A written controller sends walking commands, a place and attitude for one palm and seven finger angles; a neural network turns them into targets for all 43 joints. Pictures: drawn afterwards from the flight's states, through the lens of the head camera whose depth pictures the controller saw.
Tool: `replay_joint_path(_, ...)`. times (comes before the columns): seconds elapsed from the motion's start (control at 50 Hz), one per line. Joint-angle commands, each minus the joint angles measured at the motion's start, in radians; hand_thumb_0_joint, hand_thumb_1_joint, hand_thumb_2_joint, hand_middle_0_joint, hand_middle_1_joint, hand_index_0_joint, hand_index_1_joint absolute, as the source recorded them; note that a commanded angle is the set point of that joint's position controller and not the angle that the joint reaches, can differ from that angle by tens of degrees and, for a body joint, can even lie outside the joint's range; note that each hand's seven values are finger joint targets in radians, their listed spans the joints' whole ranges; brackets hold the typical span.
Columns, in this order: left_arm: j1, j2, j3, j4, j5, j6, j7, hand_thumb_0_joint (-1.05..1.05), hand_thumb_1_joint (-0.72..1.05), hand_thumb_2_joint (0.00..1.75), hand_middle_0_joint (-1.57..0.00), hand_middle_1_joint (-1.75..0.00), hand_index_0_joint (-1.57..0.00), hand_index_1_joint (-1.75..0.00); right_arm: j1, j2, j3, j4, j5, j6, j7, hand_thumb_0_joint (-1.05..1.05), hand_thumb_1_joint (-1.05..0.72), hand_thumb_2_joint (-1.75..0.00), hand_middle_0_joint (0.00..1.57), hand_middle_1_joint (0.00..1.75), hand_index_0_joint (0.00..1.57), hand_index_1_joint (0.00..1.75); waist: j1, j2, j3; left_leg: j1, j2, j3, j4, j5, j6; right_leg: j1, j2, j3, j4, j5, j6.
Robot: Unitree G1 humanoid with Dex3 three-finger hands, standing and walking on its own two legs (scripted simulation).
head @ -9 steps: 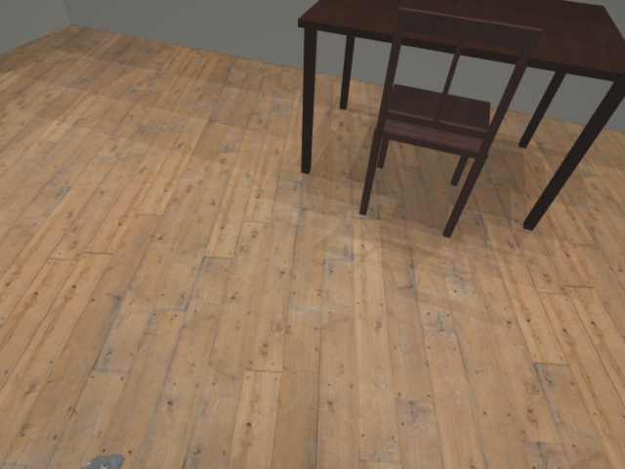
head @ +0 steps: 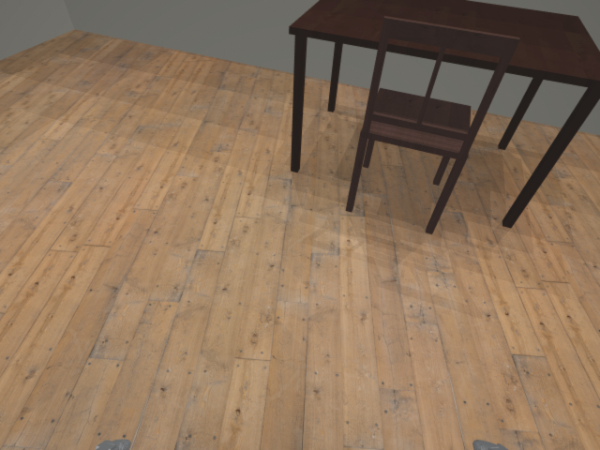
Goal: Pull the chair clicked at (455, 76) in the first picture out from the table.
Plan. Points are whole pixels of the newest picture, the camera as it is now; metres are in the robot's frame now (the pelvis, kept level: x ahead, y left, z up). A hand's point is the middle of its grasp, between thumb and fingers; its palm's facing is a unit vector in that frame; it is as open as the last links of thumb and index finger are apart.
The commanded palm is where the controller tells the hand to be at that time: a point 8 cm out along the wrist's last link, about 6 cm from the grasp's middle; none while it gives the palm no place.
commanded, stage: stand and wait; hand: left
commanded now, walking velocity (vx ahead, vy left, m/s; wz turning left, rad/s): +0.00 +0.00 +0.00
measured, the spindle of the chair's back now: (430, 87) +1.30 -0.38 -0.09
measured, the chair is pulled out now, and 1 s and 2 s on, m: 0.00 0.00 0.00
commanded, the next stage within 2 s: look at it before walking up in 0.64 s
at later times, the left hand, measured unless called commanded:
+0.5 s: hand out of the picture +0.05 +0.24 -0.16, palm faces -0.02 -0.95 -0.32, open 7.4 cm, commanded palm none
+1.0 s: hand out of the picture +0.07 +0.23 -0.15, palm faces -0.03 -0.95 -0.32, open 7.4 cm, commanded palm none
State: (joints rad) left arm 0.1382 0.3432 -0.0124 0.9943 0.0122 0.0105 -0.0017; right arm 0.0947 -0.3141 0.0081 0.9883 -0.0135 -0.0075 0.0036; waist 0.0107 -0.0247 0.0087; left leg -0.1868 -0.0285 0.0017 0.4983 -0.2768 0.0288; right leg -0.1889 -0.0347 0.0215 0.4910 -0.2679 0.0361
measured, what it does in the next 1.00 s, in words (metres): stands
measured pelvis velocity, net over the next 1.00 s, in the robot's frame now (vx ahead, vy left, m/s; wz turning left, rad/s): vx -0.01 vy -0.02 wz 0.00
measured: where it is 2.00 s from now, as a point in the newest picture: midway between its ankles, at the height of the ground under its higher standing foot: outside the picture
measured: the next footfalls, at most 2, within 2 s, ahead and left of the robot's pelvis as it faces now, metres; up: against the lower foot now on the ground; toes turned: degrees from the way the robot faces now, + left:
none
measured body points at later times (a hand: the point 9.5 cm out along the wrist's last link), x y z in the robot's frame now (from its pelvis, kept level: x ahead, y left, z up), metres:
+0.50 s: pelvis -0.01 -0.01 +0.00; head -0.01 +0.00 +0.45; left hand +0.05 +0.29 -0.13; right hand +0.07 -0.31 -0.12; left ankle +0.00 +0.10 -0.74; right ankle +0.00 -0.14 -0.74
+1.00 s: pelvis -0.01 -0.02 +0.01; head -0.01 -0.01 +0.46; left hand +0.07 +0.28 -0.13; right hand +0.07 -0.31 -0.12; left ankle +0.00 +0.10 -0.74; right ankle +0.00 -0.14 -0.74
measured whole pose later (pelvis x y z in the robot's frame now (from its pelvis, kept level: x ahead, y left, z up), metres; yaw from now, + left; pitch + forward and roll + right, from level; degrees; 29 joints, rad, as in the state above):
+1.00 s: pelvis -0.01 -0.02 +0.01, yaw +0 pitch -2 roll +0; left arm 0.13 0.34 -0.01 1.08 0.01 0.00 0.00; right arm 0.11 -0.33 0.00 1.11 -0.01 -0.01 0.00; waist 0.00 -0.02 0.03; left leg -0.15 -0.01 -0.01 0.39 -0.21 0.00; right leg -0.16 -0.01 0.01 0.41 -0.21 0.01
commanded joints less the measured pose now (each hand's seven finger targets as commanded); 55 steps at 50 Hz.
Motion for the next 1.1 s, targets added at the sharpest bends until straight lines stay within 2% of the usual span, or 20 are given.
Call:
replay_joint_path(0.0, -0.049, 0.198, 0.045, -0.057, -0.001, -0.029, 0.016, 0.00, 0.90, 0.90, -0.20, -0.30, -0.20, -0.30, -0.055, -0.225, -0.056, -0.056, 0.001, -0.026, -0.014, 0.00, -0.90, -0.90, 0.20, 0.30, 0.20, 0.30, -0.012, 0.034, -0.052, 0.009, 0.128, -0.110, -0.113, 0.209, 0.022, 0.017, -0.072, 0.061, -0.075, 0.168, -0.062)
replay_joint_path(0.36, -0.038, 0.198, 0.043, 0.005, -0.003, -0.030, 0.013, 0.00, 0.90, 0.90, -0.20, -0.30, -0.20, -0.30, -0.041, -0.228, -0.050, 0.018, 0.005, -0.024, -0.012, 0.00, -0.90, -0.90, 0.20, 0.30, 0.20, 0.30, -0.010, 0.032, -0.034, -0.001, 0.133, -0.122, -0.162, 0.117, 0.013, 0.028, -0.081, 0.077, -0.134, 0.091, -0.061)
replay_joint_path(0.6, -0.042, 0.203, 0.042, 0.024, -0.003, -0.033, 0.014, 0.00, 0.90, 0.90, -0.20, -0.30, -0.20, -0.30, -0.026, -0.231, -0.048, 0.048, 0.007, -0.023, -0.010, 0.00, -0.90, -0.90, 0.20, 0.30, 0.20, 0.30, -0.011, 0.014, -0.035, 0.014, 0.136, -0.121, -0.169, 0.139, 0.006, 0.030, -0.085, 0.087, -0.150, 0.104, -0.064)
replay_joint_path(0.76, -0.047, 0.199, 0.042, 0.028, -0.002, -0.033, 0.014, 0.00, 0.90, 0.90, -0.20, -0.30, -0.20, -0.30, -0.030, -0.227, -0.047, 0.056, 0.005, -0.023, -0.010, 0.00, -0.90, -0.90, 0.20, 0.30, 0.20, 0.30, -0.010, 0.023, -0.017, 0.013, 0.137, -0.117, -0.182, 0.124, 0.003, 0.019, -0.084, 0.089, -0.161, 0.088, -0.061)
replay_joint_path(0.9, -0.046, 0.200, 0.043, 0.027, -0.002, -0.035, 0.014, 0.00, 0.90, 0.90, -0.20, -0.30, -0.20, -0.30, -0.033, -0.230, -0.046, 0.058, 0.006, -0.025, -0.012, 0.00, -0.90, -0.90, 0.20, 0.30, 0.20, 0.30, -0.009, 0.028, -0.046, 0.044, 0.142, -0.113, -0.176, 0.186, 0.002, 0.037, -0.084, 0.087, -0.152, 0.158, -0.064)
replay_joint_path(0.92, -0.049, 0.199, 0.043, 0.029, -0.002, -0.034, 0.014, 0.00, 0.90, 0.90, -0.20, -0.30, -0.20, -0.30, -0.034, -0.228, -0.045, 0.058, 0.005, -0.025, -0.012, 0.00, -0.90, -0.90, 0.20, 0.30, 0.20, 0.30, -0.009, 0.041, -0.037, 0.039, 0.143, -0.111, -0.181, 0.179, 0.001, 0.037, -0.084, 0.082, -0.153, 0.153, -0.061)
replay_joint_path(1.08, -0.046, 0.199, 0.044, 0.031, -0.002, -0.035, 0.014, 0.00, 0.90, 0.90, -0.20, -0.30, -0.20, -0.30, -0.033, -0.227, -0.043, 0.061, 0.006, -0.024, -0.013, 0.00, -0.90, -0.90, 0.20, 0.30, 0.20, 0.30, -0.009, 0.028, -0.036, 0.047, 0.143, -0.107, -0.182, 0.188, -0.002, 0.044, -0.086, 0.086, -0.161, 0.170, -0.062)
